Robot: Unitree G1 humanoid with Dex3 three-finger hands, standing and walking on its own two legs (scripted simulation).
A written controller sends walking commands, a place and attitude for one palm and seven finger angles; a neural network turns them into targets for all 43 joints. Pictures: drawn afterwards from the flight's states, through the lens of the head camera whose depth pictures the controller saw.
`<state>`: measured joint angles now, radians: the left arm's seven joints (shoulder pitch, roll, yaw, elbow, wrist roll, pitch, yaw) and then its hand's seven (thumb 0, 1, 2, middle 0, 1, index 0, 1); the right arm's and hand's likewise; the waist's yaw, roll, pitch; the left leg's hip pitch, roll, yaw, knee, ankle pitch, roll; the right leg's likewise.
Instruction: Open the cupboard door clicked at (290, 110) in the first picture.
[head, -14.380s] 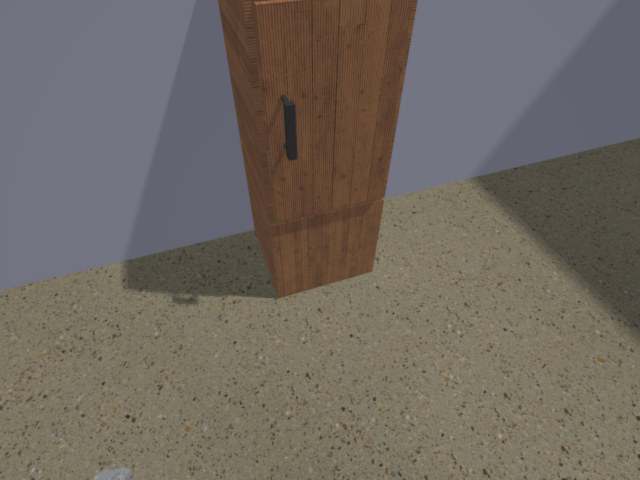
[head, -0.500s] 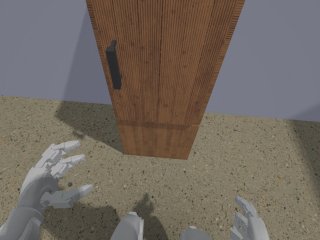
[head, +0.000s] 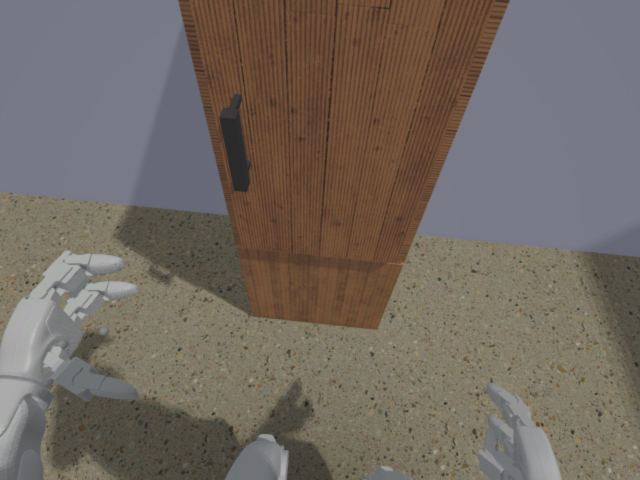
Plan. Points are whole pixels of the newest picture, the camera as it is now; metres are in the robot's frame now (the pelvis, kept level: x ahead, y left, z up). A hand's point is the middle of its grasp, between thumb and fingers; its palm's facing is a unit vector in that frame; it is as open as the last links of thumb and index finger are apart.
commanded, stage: raise the hand with hooked fingers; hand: left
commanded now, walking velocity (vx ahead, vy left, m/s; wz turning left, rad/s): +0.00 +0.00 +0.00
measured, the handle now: (239, 144) +0.58 +0.17 +0.06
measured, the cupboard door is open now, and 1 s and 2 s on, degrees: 0 0 0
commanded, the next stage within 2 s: move the hooked fingers beside the handle in 0.76 s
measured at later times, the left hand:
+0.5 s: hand (95, 309) +0.28 +0.27 +0.07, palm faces -0.03 -1.00 -0.03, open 14.0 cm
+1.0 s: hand (95, 303) +0.29 +0.28 +0.06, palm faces -0.01 -1.00 -0.01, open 14.0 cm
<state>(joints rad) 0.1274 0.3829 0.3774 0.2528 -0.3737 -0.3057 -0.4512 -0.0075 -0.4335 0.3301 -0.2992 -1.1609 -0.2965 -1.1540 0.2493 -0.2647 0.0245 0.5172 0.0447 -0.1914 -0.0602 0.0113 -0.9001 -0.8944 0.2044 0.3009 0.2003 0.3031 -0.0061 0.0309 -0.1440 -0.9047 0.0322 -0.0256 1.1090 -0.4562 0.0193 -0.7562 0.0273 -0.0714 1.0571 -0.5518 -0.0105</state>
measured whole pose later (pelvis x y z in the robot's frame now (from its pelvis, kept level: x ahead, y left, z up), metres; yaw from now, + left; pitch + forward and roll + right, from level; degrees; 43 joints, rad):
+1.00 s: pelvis -0.01 +0.01 +0.01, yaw +0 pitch +14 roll -4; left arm -0.09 0.44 0.42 0.50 -0.36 -0.31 -0.55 -0.01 -0.50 0.30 -0.30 -1.20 -0.30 -1.20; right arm 0.28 -0.28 0.04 0.53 0.04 -0.17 -0.07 0.01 -0.90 -0.89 0.21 0.30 0.20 0.30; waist -0.01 0.02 -0.12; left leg -0.89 0.03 -0.02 1.07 -0.43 0.03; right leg -0.74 0.02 -0.06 1.02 -0.52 0.00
